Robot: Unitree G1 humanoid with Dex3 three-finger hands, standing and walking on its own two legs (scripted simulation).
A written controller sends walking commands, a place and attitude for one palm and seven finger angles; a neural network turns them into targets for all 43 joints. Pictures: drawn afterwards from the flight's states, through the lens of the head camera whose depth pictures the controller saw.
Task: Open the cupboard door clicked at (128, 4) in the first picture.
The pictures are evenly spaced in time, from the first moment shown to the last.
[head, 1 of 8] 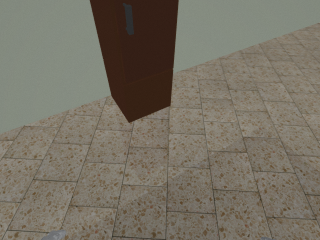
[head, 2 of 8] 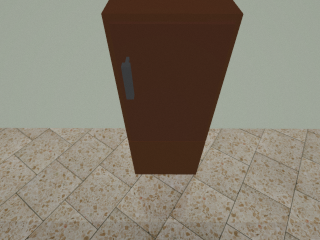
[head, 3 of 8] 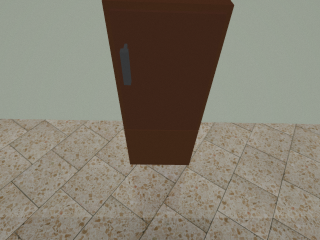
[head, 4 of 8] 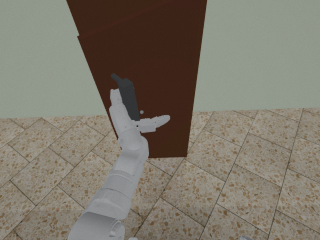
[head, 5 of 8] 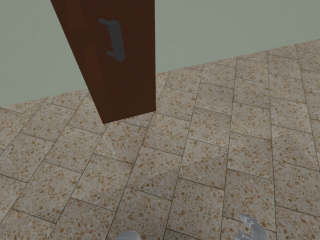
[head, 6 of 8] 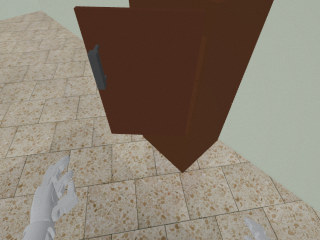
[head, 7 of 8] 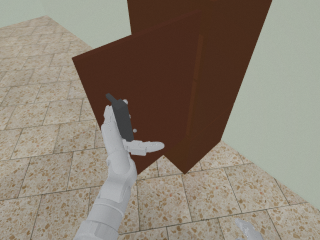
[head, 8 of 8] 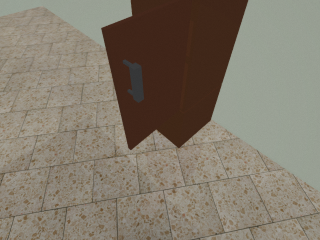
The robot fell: no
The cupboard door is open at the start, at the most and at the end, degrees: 0 93 93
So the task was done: yes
